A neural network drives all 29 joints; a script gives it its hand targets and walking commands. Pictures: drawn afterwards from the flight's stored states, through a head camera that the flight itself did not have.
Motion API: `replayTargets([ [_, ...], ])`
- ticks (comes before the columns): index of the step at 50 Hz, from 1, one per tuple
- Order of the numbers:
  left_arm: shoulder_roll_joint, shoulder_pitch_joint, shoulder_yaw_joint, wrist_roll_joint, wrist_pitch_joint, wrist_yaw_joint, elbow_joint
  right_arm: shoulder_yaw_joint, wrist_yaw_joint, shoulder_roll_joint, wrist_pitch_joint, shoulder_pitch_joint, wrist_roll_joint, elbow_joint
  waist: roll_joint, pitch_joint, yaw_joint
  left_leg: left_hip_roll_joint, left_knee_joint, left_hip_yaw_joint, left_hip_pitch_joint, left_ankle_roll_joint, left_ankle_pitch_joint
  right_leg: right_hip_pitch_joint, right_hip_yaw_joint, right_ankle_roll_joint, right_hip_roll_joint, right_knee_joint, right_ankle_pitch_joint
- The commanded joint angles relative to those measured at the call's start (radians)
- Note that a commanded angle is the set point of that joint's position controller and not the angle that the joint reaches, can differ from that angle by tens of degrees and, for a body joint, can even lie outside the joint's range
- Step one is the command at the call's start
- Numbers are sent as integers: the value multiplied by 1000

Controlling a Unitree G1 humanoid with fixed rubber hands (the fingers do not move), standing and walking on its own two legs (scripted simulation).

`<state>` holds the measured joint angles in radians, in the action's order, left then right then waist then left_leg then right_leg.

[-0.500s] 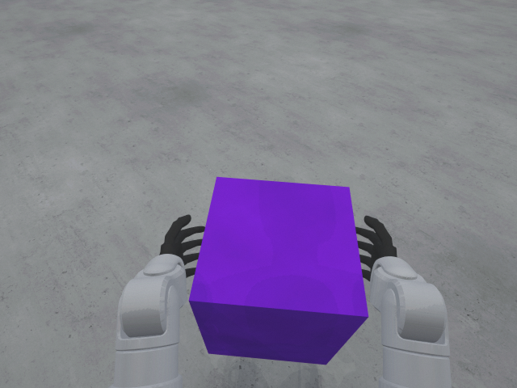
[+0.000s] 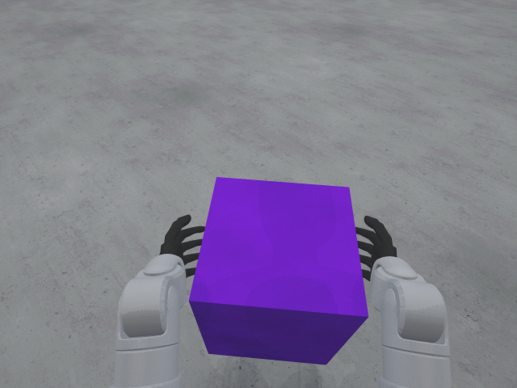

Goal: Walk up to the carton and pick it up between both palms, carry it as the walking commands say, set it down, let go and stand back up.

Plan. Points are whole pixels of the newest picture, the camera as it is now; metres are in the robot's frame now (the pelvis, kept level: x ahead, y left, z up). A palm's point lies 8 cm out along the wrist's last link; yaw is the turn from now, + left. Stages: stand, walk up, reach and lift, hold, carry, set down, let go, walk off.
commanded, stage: carry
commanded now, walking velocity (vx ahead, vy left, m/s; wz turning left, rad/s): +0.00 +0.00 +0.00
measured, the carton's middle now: (274, 275) +0.31 -0.01 +0.01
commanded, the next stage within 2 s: none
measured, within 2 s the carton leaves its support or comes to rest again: neither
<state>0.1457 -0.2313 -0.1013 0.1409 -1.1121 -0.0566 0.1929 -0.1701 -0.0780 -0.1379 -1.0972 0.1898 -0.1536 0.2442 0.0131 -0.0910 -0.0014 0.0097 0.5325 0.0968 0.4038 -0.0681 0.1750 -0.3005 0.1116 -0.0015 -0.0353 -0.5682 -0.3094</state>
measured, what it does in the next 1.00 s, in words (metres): stands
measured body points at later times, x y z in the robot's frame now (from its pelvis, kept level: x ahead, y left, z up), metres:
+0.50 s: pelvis +0.00 +0.00 +0.00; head -0.02 +0.00 +0.45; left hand +0.29 +0.14 +0.08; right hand +0.28 -0.16 +0.08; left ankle +0.06 +0.08 -0.73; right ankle -0.01 -0.11 -0.73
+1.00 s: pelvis -0.01 +0.00 +0.00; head -0.03 +0.00 +0.45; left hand +0.28 +0.14 +0.09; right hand +0.27 -0.16 +0.08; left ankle +0.06 +0.08 -0.73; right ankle -0.01 -0.11 -0.73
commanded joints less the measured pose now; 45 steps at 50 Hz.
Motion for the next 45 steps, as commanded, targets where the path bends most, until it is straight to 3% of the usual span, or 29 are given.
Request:
replayTargets([
  [1,806,-394,579,-322,34,184,51,657,228,-779,5,465,366,20,-23,-327,1,-157,-104,-182,-219,-38,-177,56,-114,34,-67,110,51],
  [40,798,-385,572,-313,39,182,37,652,228,-772,9,451,357,0,-19,-322,-1,-158,-112,-184,-213,-36,-163,57,-114,35,-68,111,39],
  [41,800,-390,578,-317,38,182,45,656,228,-774,9,451,360,6,-18,-321,-2,-158,-112,-184,-214,-36,-165,56,-114,36,-68,110,40],
  [42,842,-425,682,-404,8,182,219,762,227,-820,-20,492,448,178,-20,-321,0,-165,-103,-174,-218,-27,-217,50,-121,30,-75,108,86],
  [43,860,-437,720,-440,-22,181,271,801,226,-840,-51,502,485,230,-25,-314,4,-177,-81,-157,-222,-11,-268,31,-122,20,-86,93,141],
  [45,858,-411,702,-437,-68,189,227,783,227,-843,-90,499,480,206,-22,-302,8,-201,-25,-141,-235,-9,-335,-30,-109,7,-90,17,213],
])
